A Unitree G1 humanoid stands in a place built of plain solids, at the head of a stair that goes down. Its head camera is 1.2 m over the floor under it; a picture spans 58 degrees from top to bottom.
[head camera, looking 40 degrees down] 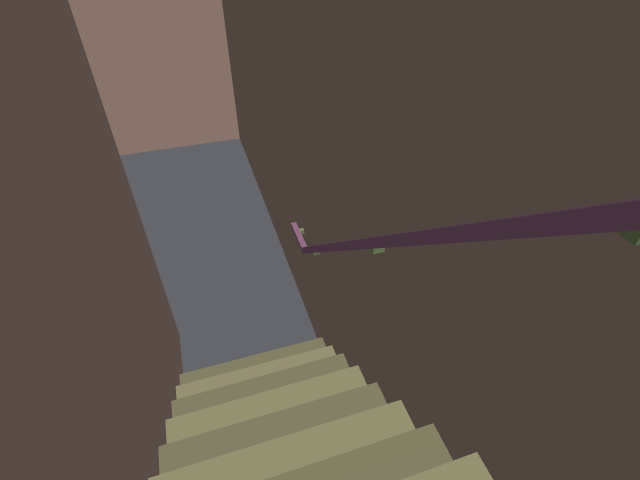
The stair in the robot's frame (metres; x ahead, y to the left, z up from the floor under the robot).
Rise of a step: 0.20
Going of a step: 0.23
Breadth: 1.10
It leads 18 degrees to the left of straight ahead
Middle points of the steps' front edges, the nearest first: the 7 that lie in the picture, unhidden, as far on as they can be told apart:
0.66 0.09 -0.42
0.87 0.16 -0.62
1.09 0.23 -0.82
1.32 0.30 -1.01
1.54 0.37 -1.21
1.75 0.44 -1.40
1.96 0.51 -1.59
